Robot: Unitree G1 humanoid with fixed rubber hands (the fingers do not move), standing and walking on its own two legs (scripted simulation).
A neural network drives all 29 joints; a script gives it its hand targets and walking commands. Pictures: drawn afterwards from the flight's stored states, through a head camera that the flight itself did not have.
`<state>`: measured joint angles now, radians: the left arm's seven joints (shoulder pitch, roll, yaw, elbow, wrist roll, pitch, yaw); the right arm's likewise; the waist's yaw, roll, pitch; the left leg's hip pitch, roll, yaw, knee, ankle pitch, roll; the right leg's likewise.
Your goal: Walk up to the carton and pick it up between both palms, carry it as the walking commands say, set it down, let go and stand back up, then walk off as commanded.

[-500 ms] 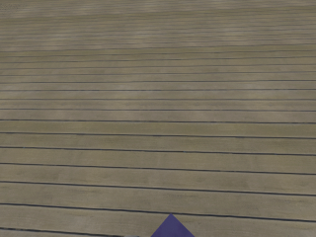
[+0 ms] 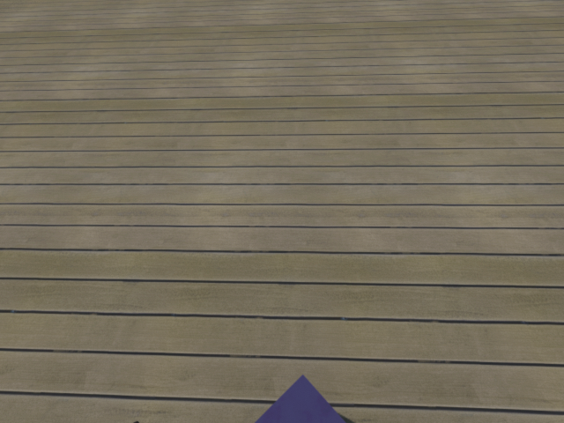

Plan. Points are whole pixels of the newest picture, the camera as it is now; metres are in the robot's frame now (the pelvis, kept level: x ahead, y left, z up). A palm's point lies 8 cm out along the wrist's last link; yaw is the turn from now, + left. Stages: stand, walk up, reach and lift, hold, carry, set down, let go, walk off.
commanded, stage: walk off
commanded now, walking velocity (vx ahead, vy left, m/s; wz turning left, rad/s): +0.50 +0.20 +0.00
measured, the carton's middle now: out of the picture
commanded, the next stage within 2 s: stand in 1.74 s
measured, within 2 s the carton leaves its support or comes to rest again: neither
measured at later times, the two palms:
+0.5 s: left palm (105, 338) +0.28 +0.33 -0.11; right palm (383, 342) +0.29 -0.16 -0.13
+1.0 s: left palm (103, 263) +0.45 +0.41 -0.13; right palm (326, 223) +0.55 -0.07 -0.13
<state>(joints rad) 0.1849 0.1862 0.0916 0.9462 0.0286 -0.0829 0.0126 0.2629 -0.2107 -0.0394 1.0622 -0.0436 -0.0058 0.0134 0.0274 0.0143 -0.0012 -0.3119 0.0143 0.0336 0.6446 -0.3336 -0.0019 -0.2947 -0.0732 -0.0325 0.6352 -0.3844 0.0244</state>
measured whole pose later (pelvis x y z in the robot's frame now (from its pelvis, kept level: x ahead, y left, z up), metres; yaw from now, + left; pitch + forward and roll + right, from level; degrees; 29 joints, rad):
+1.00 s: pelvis +0.48 +0.16 +0.01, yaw +0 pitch +0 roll +0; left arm 0.33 0.19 0.09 1.09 0.03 -0.05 -0.01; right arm 0.22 -0.21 -0.04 0.97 -0.04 -0.03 0.03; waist 0.05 0.01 0.02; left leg -0.35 0.01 0.04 0.56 -0.23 0.01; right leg -0.30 -0.12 -0.03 1.07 -0.49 0.03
